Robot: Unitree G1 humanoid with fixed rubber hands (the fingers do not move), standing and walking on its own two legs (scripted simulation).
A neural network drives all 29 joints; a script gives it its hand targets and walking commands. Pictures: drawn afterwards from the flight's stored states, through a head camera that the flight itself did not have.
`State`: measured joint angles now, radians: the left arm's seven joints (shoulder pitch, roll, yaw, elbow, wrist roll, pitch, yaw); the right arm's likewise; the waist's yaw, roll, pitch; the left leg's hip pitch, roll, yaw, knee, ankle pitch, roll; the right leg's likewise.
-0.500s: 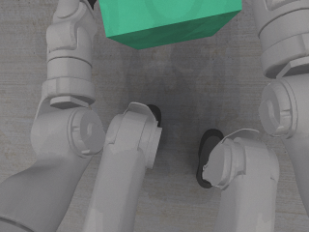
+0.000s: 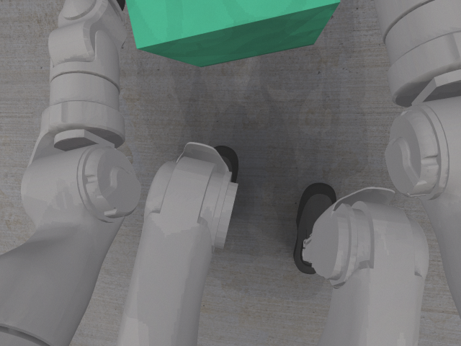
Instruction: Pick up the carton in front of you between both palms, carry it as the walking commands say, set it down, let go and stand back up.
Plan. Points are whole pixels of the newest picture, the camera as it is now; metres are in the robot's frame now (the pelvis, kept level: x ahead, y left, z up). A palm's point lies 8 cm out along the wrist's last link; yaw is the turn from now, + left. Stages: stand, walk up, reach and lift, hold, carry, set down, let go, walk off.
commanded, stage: set down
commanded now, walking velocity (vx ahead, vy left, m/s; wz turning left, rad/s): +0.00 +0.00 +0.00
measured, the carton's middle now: out of the picture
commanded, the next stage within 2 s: let go in 1.70 s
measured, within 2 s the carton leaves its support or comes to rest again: neither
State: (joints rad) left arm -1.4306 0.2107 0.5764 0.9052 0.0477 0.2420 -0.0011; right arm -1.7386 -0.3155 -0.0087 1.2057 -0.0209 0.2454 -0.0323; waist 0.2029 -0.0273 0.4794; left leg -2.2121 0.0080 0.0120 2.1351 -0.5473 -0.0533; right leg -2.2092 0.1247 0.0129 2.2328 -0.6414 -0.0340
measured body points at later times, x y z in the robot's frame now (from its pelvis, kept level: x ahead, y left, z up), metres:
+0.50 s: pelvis +0.00 +0.00 +0.00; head +0.39 +0.01 +0.21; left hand +0.49 +0.28 -0.20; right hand +0.61 -0.05 -0.20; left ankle +0.13 +0.13 -0.34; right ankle +0.09 -0.09 -0.34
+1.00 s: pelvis +0.00 +0.01 +0.05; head +0.36 +0.05 +0.30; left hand +0.51 +0.31 -0.08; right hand +0.65 -0.04 -0.07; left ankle +0.13 +0.13 -0.34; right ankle +0.09 -0.09 -0.34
